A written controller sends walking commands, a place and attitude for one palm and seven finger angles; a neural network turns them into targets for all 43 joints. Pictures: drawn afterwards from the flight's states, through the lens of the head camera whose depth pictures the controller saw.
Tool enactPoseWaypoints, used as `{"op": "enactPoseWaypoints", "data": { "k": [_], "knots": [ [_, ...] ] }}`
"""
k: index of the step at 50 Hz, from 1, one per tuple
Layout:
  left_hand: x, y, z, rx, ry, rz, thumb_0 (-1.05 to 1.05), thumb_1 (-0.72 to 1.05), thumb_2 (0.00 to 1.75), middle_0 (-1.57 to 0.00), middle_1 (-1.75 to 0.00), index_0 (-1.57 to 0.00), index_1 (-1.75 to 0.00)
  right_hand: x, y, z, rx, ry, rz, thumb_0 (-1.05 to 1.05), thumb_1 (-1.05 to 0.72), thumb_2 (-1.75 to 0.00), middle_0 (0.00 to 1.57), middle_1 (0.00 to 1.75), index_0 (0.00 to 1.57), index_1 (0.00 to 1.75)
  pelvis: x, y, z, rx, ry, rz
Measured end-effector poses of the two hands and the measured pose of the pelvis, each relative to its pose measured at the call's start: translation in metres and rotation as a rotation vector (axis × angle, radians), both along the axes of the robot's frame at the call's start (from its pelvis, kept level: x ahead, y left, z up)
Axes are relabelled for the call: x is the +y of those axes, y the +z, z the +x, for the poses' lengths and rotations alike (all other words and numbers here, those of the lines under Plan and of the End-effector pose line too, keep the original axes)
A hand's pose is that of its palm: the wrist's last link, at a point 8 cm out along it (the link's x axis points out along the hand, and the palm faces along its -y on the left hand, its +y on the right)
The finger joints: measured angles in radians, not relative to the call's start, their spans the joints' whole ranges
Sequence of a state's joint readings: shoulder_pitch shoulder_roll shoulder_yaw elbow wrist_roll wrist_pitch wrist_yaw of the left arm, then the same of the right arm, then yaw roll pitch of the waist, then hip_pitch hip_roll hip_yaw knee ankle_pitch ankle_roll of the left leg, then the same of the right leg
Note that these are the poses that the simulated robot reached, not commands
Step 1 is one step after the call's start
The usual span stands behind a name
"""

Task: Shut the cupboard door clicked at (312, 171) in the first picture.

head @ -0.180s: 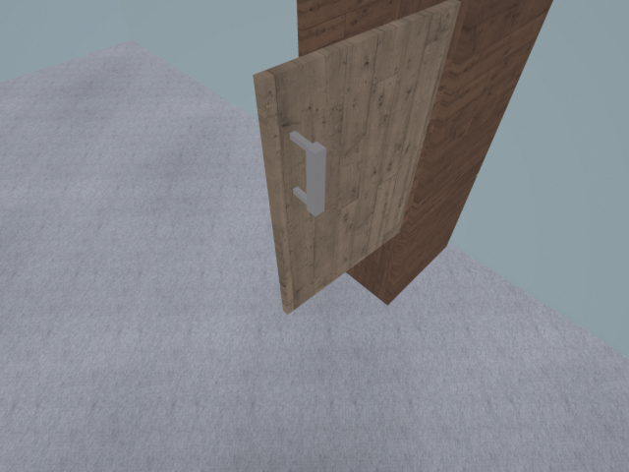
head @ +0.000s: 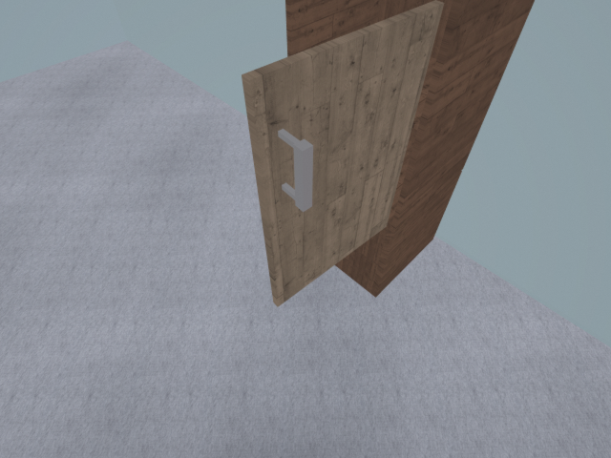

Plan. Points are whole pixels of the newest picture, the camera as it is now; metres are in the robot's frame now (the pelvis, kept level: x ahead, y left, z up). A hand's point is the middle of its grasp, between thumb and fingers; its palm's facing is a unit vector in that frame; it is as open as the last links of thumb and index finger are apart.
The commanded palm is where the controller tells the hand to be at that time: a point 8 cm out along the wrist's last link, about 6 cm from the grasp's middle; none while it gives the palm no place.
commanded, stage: stand and wait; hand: left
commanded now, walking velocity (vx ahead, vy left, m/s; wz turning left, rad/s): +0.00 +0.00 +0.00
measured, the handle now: (294, 171) +0.51 +0.05 +0.09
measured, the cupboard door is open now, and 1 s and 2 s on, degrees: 85 85 85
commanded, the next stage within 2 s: look at it before walking up in 0.10 s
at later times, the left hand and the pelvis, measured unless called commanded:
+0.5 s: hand out of the picture +0.02 +0.20 -0.17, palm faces +0.00 -0.96 -0.28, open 7.3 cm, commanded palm none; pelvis +0.01 -0.01 +0.00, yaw +0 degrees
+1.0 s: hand out of the picture +0.01 +0.19 -0.18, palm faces -0.05 -0.97 -0.24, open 7.3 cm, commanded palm none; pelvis +0.00 +0.00 -0.01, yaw -5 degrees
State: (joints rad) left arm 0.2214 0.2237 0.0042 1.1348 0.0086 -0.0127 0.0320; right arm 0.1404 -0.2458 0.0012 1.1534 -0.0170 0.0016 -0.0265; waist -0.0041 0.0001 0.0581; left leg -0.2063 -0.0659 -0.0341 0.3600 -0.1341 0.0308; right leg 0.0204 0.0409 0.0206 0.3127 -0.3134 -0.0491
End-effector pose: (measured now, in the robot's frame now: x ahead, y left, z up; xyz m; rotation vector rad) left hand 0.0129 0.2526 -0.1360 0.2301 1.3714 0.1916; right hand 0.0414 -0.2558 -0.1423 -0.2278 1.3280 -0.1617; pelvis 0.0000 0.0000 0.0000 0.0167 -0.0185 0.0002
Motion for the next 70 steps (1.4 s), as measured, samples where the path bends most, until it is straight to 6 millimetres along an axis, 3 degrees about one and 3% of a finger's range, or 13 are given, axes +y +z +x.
{"op": "enactPoseWaypoints", "data": {
  "k": [24,36,45,53,62,70],
  "knots": [
    [-0.007,-0.001,0.006,0.003,0.002,0.007,0.00,0.91,0.90,-0.20,-0.30,-0.21,-0.30,-0.011,0.001,0.004,0.003,-0.013,-0.012,0.00,-0.90,-0.90,0.20,0.30,0.20,0.30,-0.009,-0.001,0.007,0.000,-0.008,0.000],
    [-0.011,-0.004,0.008,0.000,-0.005,-0.015,0.00,0.91,0.90,-0.20,-0.30,-0.21,-0.30,-0.007,0.002,0.000,0.004,-0.019,-0.011,0.00,-0.90,-0.90,0.20,0.30,0.20,0.30,-0.007,-0.001,0.006,-0.004,-0.012,-0.002],
    [-0.012,-0.006,0.001,0.033,-0.010,-0.023,0.00,0.91,0.90,-0.20,-0.30,-0.20,-0.30,0.004,-0.002,-0.010,0.011,-0.050,-0.001,0.00,-0.90,-0.90,0.20,0.30,0.20,0.30,-0.003,-0.002,0.003,0.002,-0.045,-0.007],
    [-0.014,-0.013,0.000,0.069,-0.057,-0.032,0.00,0.91,0.90,-0.20,-0.30,-0.20,-0.30,0.010,-0.012,-0.038,0.005,-0.142,0.014,0.00,-0.90,-0.90,0.20,0.30,0.20,0.30,-0.002,-0.010,-0.009,0.016,-0.127,0.003],
    [-0.031,-0.005,0.016,0.014,-0.156,0.015,0.00,0.91,0.90,-0.20,-0.30,-0.20,-0.30,-0.014,-0.029,-0.078,0.006,-0.241,0.051,0.00,-0.90,-0.90,0.20,0.30,0.20,0.30,-0.023,-0.018,-0.031,0.016,-0.219,0.012],
    [-0.048,0.007,0.029,0.024,-0.236,0.014,0.00,0.91,0.90,-0.20,-0.30,-0.21,-0.30,-0.036,-0.006,-0.069,-0.076,-0.327,0.022,0.01,-0.91,-0.90,0.20,0.30,0.20,0.30,-0.031,-0.002,-0.033,0.023,-0.312,0.035]
  ]
}}
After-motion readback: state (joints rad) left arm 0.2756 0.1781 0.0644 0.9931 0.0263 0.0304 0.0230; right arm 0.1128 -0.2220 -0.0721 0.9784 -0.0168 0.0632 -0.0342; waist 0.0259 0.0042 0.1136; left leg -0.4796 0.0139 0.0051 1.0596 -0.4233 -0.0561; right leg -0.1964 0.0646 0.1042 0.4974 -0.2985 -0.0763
